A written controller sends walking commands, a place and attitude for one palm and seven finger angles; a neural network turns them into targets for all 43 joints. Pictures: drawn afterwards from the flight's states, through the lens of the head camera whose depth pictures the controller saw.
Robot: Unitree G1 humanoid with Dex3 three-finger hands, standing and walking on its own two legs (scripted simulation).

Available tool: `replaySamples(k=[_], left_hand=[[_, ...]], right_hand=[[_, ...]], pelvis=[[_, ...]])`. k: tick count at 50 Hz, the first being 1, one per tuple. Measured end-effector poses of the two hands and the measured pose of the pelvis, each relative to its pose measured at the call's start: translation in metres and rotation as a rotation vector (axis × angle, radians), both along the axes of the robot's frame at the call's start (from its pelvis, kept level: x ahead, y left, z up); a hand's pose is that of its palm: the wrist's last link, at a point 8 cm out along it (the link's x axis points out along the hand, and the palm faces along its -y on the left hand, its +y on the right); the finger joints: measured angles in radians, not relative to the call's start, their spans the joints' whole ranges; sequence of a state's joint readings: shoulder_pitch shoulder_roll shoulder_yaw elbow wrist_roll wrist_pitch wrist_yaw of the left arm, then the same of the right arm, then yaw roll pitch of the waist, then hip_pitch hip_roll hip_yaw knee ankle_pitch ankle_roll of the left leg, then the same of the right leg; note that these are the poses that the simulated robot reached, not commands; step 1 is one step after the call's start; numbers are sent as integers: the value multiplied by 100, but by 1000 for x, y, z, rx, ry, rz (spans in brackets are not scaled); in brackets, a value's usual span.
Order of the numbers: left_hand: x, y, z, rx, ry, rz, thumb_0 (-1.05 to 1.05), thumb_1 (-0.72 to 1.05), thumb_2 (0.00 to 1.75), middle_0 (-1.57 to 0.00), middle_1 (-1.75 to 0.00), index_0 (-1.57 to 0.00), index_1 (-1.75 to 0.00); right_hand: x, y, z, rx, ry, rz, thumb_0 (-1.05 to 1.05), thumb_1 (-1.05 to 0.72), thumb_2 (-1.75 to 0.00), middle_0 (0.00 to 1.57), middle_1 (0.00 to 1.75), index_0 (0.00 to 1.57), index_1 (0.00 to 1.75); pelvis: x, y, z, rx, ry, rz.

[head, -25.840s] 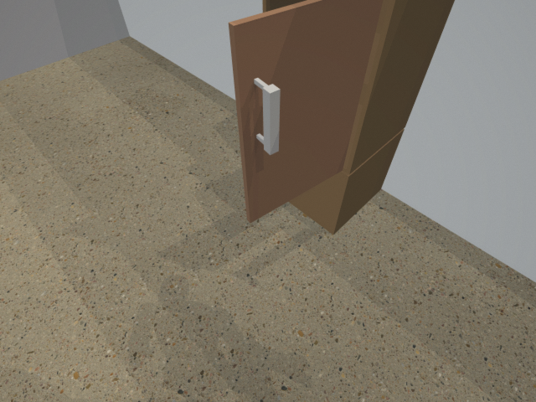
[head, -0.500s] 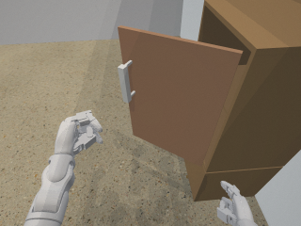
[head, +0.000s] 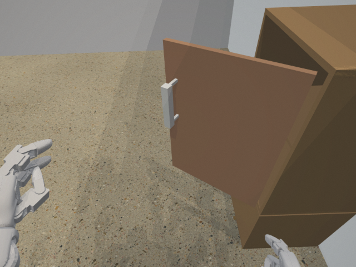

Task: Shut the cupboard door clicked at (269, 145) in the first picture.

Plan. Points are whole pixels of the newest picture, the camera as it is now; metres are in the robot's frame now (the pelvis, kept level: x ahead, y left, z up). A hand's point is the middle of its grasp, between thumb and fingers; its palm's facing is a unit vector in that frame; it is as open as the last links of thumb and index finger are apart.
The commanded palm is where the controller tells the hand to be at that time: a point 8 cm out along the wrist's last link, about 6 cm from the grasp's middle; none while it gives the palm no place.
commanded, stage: draw the hand back to the body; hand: left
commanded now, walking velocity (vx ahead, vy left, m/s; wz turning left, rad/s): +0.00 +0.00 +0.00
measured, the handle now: (171, 103) +0.60 +0.10 +0.05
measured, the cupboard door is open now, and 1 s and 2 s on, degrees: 56 56 56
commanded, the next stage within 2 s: step back with the hand held close in 0.38 s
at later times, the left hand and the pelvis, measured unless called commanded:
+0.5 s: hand (39, 192) +0.18 +0.26 +0.16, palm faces +0.45 -0.80 -0.40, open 7.4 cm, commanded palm +0.13 +0.30 +0.17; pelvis -0.01 +0.00 +0.00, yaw +0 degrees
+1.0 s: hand (30, 201) +0.16 +0.26 +0.17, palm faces +0.41 -0.76 -0.50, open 7.4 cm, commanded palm +0.11 +0.30 +0.17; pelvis -0.04 +0.00 -0.02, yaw -2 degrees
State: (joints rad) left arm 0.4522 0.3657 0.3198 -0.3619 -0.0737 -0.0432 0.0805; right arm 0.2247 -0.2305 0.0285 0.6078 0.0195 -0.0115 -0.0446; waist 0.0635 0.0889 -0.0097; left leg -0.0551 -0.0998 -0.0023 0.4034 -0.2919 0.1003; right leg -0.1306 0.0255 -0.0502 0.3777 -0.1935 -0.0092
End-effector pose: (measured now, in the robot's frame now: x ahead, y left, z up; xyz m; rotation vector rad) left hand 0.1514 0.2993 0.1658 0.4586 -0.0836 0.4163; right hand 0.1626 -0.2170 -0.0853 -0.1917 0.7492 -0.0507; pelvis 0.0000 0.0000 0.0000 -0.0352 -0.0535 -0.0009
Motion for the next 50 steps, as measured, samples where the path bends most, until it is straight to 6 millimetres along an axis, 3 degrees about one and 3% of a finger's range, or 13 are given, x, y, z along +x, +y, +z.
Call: replaySamples(k=[6,13,26,31,37,42,50], left_hand=[[-23,14,12,37,-54,69,1,89,90,-30,-40,-30,-40],[-19,7,2,-13,-64,45,1,89,90,-23,-32,-23,-32],[-12,-4,15,36,-82,8,1,89,90,-21,-30,-21,-30],[-7,-1,15,82,-76,12,1,89,90,-21,-30,-21,-30],[-3,-11,1,89,-36,-47,1,89,90,-20,-30,-21,-30],[-10,-11,3,132,-39,-100,1,88,90,-21,-30,-21,-30],[-29,-2,22,181,-131,-80,1,88,90,-21,-30,-21,-30]], right_hand=[[3,-2,4,-26,-35,16,2,-91,-90,20,30,20,30],[2,3,7,-22,-60,25,2,-91,-90,20,30,20,30],[-10,-1,0,6,-40,5,2,-90,-90,20,30,20,30],[-15,-15,-4,-7,-7,-31,2,-90,-90,20,30,20,30],[-24,-37,-11,-54,39,-93,2,-90,-90,20,30,20,30],[-33,-43,-9,-85,43,-144,2,-91,-90,20,30,20,30],[-50,-32,-2,-78,-2,-132,2,-91,-90,20,30,20,30]], pelvis=[[-5,5,-1,0,-9,12],[-13,4,-1,6,-12,10],[-12,-4,-1,8,-14,-3],[-14,-8,-4,8,40,-3],[-18,-4,-11,9,85,-1],[-25,0,-17,24,88,-13],[-42,0,-16,31,73,-26]])
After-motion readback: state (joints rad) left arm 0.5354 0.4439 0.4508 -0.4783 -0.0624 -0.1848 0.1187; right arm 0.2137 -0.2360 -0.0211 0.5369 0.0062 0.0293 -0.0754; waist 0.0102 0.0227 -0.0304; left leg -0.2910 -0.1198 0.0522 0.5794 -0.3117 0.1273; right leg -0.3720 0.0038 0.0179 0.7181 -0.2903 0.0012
